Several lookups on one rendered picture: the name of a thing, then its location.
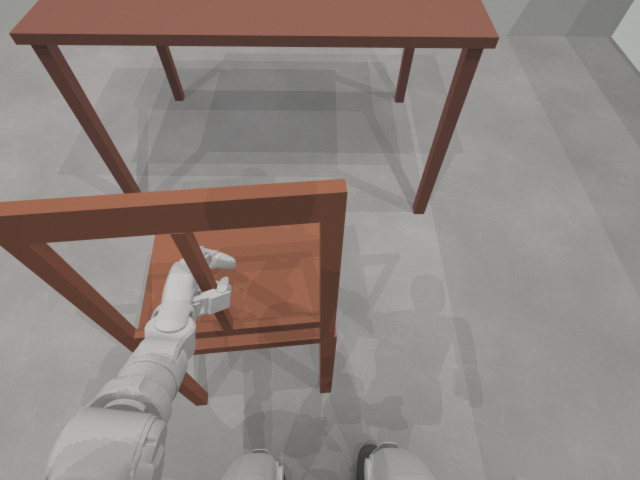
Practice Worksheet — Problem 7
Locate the table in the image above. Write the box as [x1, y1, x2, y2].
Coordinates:
[9, 0, 499, 214]

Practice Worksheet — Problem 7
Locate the left robot thigh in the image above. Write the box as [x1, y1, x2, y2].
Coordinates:
[220, 453, 284, 480]

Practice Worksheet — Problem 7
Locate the robot left upper arm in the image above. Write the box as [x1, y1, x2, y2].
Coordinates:
[48, 407, 167, 480]

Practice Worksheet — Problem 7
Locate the chair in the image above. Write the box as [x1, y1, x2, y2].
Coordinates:
[0, 179, 347, 406]

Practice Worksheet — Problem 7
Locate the robot left hand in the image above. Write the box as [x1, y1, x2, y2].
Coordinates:
[161, 246, 236, 318]

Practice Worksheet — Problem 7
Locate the robot left shin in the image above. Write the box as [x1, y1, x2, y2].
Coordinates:
[251, 449, 273, 458]

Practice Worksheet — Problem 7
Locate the left robot forearm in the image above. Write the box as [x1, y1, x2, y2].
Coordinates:
[44, 300, 196, 480]

